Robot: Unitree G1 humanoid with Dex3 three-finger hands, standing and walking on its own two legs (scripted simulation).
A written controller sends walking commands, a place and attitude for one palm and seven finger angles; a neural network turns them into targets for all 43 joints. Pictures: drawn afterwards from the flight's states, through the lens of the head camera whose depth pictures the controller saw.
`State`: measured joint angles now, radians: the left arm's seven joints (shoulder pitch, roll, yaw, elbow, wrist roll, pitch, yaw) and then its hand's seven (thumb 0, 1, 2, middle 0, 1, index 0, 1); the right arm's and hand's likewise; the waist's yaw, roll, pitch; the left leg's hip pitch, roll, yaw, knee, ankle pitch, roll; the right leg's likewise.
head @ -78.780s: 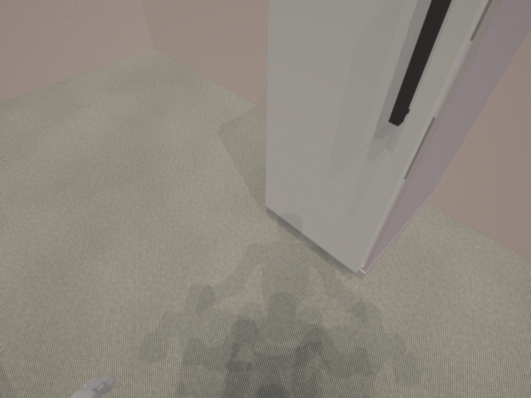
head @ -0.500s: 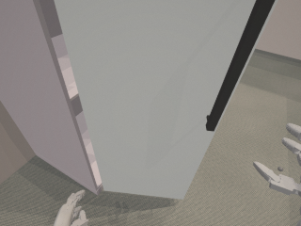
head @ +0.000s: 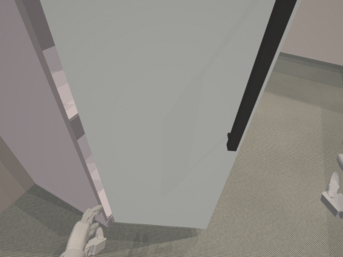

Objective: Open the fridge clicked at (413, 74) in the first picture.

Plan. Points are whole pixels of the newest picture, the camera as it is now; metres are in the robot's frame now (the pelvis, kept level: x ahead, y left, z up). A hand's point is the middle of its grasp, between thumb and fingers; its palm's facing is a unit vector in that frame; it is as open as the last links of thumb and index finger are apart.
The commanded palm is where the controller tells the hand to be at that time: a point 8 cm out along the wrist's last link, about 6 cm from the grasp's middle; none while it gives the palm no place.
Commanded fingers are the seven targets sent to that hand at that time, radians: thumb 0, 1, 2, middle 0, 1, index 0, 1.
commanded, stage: draw the hand back to the body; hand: right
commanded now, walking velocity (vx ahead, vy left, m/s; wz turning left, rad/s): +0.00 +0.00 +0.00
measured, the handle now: (253, 76) +0.42 -0.19 +0.25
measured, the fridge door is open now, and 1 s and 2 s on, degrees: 66 66 66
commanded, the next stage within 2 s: step back with the hand held close in 0.12 s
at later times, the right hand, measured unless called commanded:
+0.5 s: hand (318, 193) +0.19 -0.26 +0.15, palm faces +0.37 +0.81 -0.45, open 7.4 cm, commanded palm +0.13 -0.30 +0.17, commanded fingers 0.00 -0.90 -0.90 0.20 0.30 0.20 0.30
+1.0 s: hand out of the picture +0.11 -0.29 +0.14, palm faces +0.43 +0.80 -0.42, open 7.4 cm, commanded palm +0.05 -0.33 +0.17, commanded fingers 0.00 -0.90 -0.90 0.20 0.30 0.20 0.30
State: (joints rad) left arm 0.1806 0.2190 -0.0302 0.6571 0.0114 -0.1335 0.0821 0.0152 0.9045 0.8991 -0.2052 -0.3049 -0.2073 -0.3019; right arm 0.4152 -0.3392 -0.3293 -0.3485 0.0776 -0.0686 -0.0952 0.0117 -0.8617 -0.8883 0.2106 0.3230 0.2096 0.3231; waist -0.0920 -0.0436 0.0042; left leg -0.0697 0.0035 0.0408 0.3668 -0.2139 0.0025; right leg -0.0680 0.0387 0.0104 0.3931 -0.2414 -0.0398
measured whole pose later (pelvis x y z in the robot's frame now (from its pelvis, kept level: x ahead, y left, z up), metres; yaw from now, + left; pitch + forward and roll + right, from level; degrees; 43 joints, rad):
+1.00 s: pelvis -0.09 -0.03 -0.02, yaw +0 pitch +0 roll +3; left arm 0.24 0.22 0.00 0.57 0.00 -0.07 0.08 0.01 0.90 0.90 -0.21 -0.30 -0.21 -0.30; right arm 0.51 -0.40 -0.41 -0.49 0.02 -0.24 -0.14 0.01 -0.89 -0.90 0.21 0.30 0.21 0.30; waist 0.00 0.01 0.01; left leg -0.38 -0.01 0.03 0.54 -0.19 -0.02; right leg -0.42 0.03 0.00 0.61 -0.18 -0.08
